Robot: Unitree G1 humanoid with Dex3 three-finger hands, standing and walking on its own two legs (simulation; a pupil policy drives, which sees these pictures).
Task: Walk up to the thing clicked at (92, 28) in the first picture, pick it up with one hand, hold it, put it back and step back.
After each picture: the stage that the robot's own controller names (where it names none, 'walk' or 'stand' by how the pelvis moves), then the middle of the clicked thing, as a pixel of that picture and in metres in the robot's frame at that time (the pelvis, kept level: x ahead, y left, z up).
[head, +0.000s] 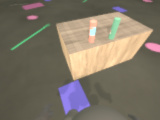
stand; (92, 32) +0.89 +0.00 +0.00
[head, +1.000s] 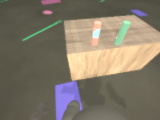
rise first; (95, 34) +0.81 +0.00 +0.02
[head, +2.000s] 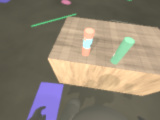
rise first; (87, 43) +0.57 +0.10 +0.03
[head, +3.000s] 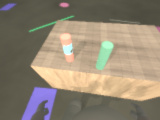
walk; (68, 49) +0.49 +0.20 +0.04
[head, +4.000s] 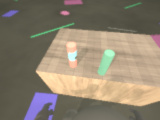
stand; (72, 56) +0.49 +0.17 +0.00
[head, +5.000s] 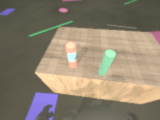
stand; (72, 56) +0.47 +0.17 +0.00
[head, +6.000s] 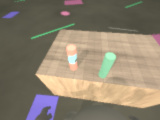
stand; (72, 58) +0.47 +0.16 +0.00
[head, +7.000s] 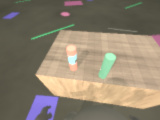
stand; (72, 59) +0.46 +0.16 +0.00
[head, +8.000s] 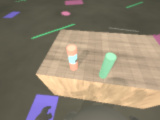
stand; (72, 59) +0.46 +0.16 +0.00
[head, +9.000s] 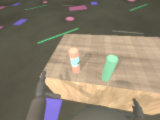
rise first; (75, 61) +0.45 +0.16 +0.00
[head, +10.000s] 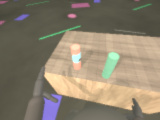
go down; (76, 58) +0.48 +0.16 +0.00
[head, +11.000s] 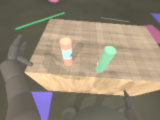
go down; (67, 53) +0.47 +0.15 +0.02
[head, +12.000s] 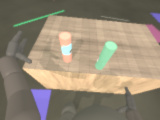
go down; (66, 49) +0.49 +0.15 +0.04
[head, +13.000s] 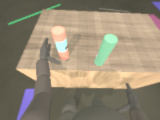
close in; (61, 45) +0.48 +0.17 +0.07
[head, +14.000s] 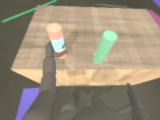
lift; (58, 44) +0.48 +0.17 +0.08
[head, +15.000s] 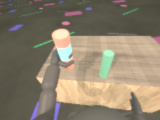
lift; (65, 53) +0.33 +0.15 +0.24
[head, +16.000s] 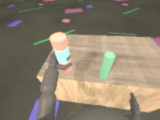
hold; (63, 56) +0.32 +0.17 +0.21
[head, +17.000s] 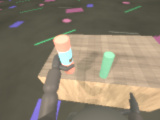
hold; (66, 57) +0.33 +0.15 +0.19
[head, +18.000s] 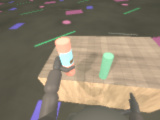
crouch; (67, 59) +0.33 +0.15 +0.18
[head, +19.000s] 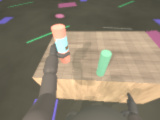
crouch; (62, 46) +0.43 +0.18 +0.18
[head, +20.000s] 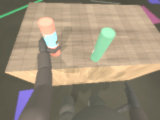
lower; (51, 40) +0.51 +0.19 +0.09
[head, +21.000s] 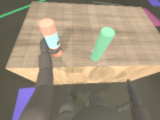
lower; (53, 41) +0.50 +0.18 +0.09
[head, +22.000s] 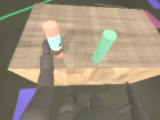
lower; (55, 43) +0.49 +0.18 +0.08
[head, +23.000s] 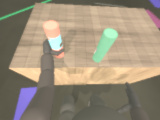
lower; (56, 43) +0.49 +0.18 +0.09
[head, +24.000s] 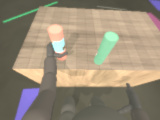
open; (59, 45) +0.47 +0.17 +0.08
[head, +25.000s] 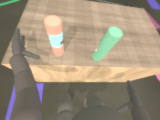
rise; (56, 40) +0.48 +0.17 +0.09
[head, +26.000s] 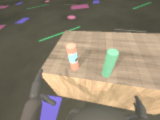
sink last; (73, 58) +0.46 +0.17 +0.04
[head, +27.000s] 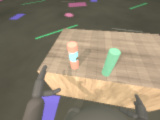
stand; (73, 56) +0.46 +0.17 +0.04
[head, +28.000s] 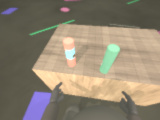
stand; (70, 54) +0.46 +0.17 +0.06
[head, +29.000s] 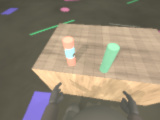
stand; (70, 53) +0.47 +0.18 +0.06
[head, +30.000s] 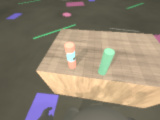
stand; (71, 56) +0.48 +0.18 +0.02
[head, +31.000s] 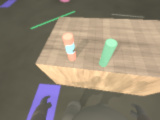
walk; (70, 48) +0.50 +0.18 +0.02
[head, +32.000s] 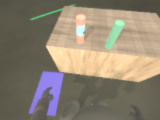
walk; (80, 31) +0.68 +0.13 +0.03
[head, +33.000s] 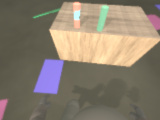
walk; (77, 16) +0.98 +0.20 +0.02
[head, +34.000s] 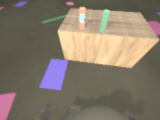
stand; (82, 19) +1.09 +0.15 +0.01
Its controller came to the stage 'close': yes
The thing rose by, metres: 0.21
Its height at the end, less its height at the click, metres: +0.00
